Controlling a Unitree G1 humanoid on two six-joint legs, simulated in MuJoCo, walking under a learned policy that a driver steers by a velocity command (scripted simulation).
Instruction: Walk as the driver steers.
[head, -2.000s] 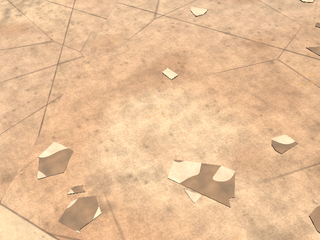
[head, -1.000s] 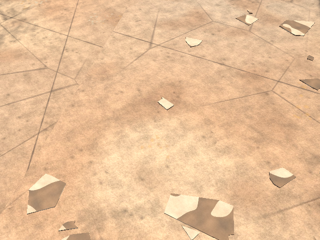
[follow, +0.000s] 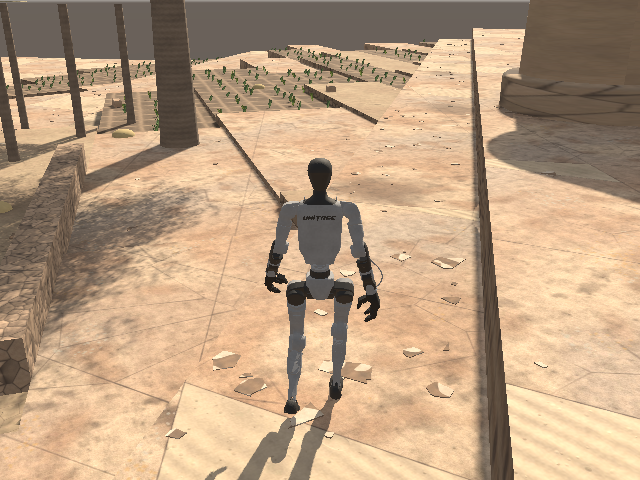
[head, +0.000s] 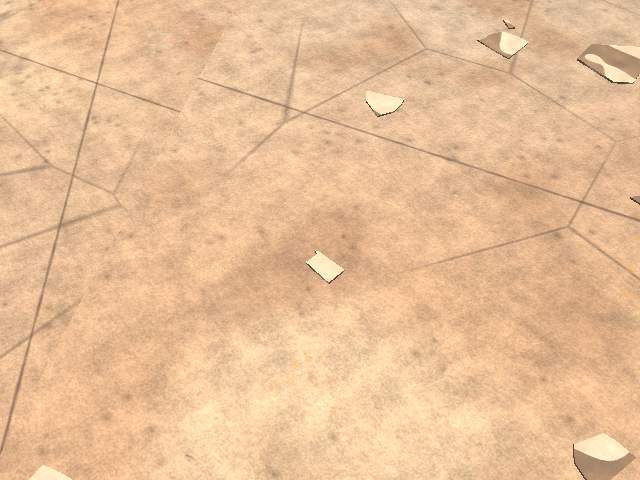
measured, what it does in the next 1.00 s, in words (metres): walks ahead, turning right: left foot, then right foot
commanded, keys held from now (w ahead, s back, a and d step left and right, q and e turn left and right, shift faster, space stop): w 0.22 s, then w+e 0.78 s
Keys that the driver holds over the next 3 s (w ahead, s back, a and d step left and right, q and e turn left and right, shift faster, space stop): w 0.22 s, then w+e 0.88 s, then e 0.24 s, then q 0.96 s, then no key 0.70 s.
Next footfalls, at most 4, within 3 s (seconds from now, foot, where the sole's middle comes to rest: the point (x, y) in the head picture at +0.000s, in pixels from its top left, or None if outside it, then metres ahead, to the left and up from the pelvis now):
0.44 left None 0.44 0.15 -0.76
0.98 right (402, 382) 0.65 -0.16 -0.76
1.42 left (376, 271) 0.95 -0.13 -0.76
1.80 right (450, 335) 0.77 -0.29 -0.76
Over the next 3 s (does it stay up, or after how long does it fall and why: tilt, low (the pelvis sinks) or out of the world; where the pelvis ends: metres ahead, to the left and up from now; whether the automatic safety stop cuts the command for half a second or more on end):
stays up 0.82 -0.16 0.01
